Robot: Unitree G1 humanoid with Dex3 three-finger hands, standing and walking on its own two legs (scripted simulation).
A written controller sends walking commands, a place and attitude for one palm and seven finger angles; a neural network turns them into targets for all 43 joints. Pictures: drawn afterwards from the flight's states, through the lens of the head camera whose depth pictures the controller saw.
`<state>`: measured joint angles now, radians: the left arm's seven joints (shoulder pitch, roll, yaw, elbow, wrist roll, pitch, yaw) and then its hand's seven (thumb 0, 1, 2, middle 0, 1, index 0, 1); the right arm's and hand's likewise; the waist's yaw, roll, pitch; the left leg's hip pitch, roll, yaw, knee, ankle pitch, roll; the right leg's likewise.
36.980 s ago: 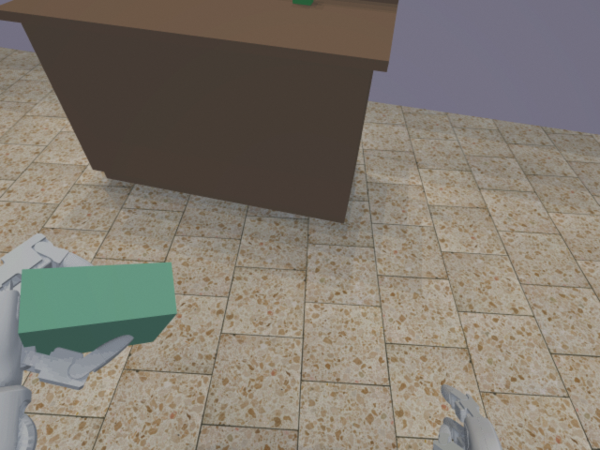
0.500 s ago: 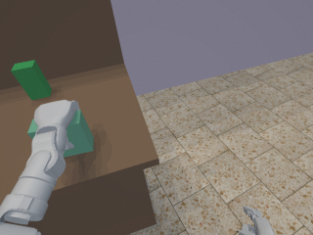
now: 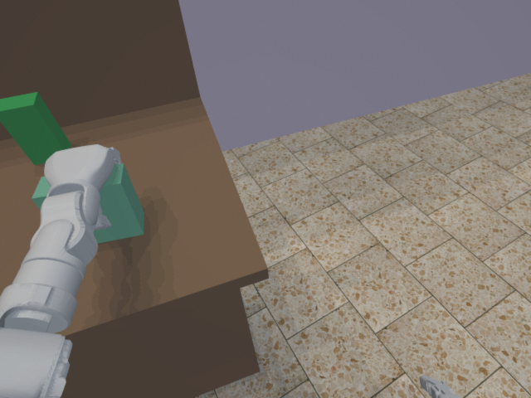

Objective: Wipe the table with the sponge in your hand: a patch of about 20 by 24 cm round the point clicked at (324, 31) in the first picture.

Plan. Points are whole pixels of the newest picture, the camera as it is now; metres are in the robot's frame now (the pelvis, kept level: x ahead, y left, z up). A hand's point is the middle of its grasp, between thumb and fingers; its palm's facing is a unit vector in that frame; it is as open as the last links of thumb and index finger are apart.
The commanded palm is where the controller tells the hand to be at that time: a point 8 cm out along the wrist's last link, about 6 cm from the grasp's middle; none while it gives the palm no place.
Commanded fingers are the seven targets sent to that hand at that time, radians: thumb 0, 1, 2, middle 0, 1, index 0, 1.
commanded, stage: wipe forward along the middle lane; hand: left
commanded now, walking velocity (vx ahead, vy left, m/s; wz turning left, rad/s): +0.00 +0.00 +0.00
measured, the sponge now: (100, 215) +0.37 +0.32 +0.07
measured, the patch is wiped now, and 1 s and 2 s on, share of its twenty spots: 0.95 1.00 1.00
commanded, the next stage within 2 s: slide back across to the first lane in 0.44 s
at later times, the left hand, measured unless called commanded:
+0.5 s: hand (96, 171) +0.43 +0.33 +0.12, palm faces -0.10 +0.04 -0.99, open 9.6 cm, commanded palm +0.42 +0.33 +0.16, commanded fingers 0.00 0.10 1.30 -1.20 -1.60 -1.20 -1.60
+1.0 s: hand (61, 177) +0.41 +0.39 +0.12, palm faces -0.07 +0.01 -1.00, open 9.6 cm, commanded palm +0.39 +0.39 +0.18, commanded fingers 0.00 0.10 1.30 -1.20 -1.60 -1.20 -1.60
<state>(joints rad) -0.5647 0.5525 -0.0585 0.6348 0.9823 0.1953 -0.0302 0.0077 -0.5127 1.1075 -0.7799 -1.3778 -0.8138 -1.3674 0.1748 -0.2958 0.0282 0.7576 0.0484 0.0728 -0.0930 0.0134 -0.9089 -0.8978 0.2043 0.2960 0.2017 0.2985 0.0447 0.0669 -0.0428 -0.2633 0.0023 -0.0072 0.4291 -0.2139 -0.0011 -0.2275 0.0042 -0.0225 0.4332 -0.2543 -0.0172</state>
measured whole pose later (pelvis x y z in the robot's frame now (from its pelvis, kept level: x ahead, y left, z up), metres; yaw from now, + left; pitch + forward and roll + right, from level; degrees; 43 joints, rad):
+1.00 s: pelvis +0.02 +0.02 +0.00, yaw -2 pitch +6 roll -1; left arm -0.59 0.71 0.12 0.80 1.00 0.06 -0.01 0.00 -0.51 1.12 -0.76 -1.40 -0.79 -1.41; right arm 0.23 -0.30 0.00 0.74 0.06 0.11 -0.06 0.01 -0.91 -0.90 0.20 0.30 0.20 0.30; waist 0.00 0.06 -0.06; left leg -0.31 0.00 0.02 0.46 -0.26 0.02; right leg -0.26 0.00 0.01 0.42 -0.27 0.01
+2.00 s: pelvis +0.00 +0.02 +0.00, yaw +0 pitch +3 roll -1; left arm -0.39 0.65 0.07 0.52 0.95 0.12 -0.01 -0.01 -0.48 1.11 -0.73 -1.43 -0.76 -1.44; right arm 0.15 -0.29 0.02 0.70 0.05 0.11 -0.07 0.01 -0.91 -0.90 0.20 0.30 0.20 0.30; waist 0.06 0.06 -0.03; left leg -0.27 -0.02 0.00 0.44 -0.22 0.03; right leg -0.21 -0.01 -0.01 0.41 -0.24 0.01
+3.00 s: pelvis +0.01 +0.01 +0.00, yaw -1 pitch -1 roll +0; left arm 0.19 0.60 0.10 -0.18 0.86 0.31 -0.01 0.01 -0.48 1.11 -0.72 -1.44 -0.75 -1.45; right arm 0.08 -0.28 0.03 0.68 0.04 0.09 -0.06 0.01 -0.91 -0.90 0.20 0.30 0.20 0.30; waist 0.10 0.10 -0.01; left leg -0.18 -0.01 0.01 0.45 -0.26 0.02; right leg -0.13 -0.01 -0.01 0.44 -0.28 0.00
